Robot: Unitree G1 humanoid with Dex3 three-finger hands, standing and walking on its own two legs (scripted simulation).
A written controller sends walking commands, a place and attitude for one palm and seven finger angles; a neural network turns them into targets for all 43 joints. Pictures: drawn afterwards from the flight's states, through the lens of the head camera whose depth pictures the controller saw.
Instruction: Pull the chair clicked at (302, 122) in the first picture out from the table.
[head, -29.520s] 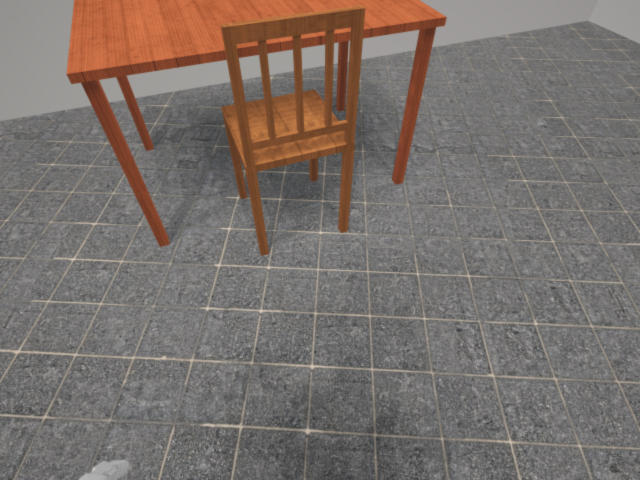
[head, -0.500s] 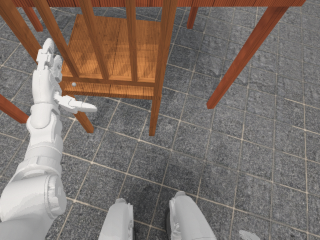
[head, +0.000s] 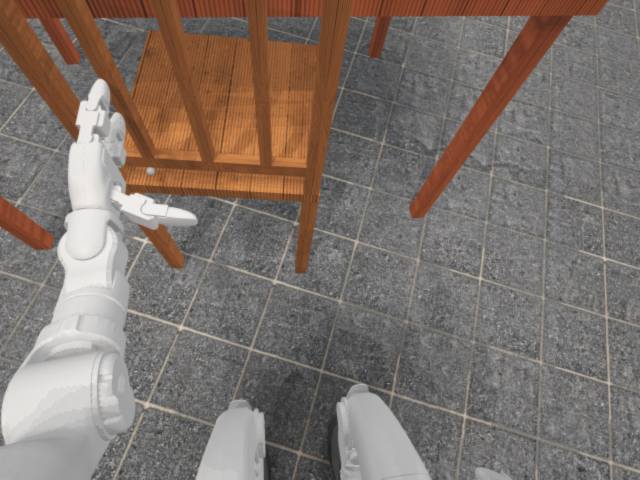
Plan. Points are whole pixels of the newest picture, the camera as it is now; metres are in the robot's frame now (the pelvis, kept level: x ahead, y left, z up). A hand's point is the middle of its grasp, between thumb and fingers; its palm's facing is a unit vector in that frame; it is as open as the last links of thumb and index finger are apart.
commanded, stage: hook a spindle and tug to test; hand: left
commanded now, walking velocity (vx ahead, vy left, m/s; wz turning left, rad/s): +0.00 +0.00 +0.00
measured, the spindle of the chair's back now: (189, 89) +0.60 +0.14 +0.03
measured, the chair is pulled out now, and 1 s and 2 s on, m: -0.08 -0.08 -0.08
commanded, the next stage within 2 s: open the thumb and straighten the fingers in 1.46 s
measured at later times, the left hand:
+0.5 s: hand (150, 174) +0.48 +0.18 +0.02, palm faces +0.06 -1.00 -0.02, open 12.3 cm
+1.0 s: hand (150, 181) +0.47 +0.18 +0.02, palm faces +0.05 -1.00 -0.02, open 4.6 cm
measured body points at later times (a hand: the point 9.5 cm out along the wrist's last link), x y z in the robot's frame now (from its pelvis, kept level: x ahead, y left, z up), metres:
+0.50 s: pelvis +0.00 +0.00 +0.00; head +0.16 +0.03 +0.42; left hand +0.47 +0.23 +0.02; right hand +0.05 -0.26 -0.12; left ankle +0.01 +0.10 -0.62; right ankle +0.04 -0.12 -0.62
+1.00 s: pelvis +0.00 +0.01 +0.00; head +0.15 +0.03 +0.43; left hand +0.46 +0.23 +0.02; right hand +0.05 -0.25 -0.12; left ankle +0.01 +0.10 -0.62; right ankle +0.04 -0.12 -0.62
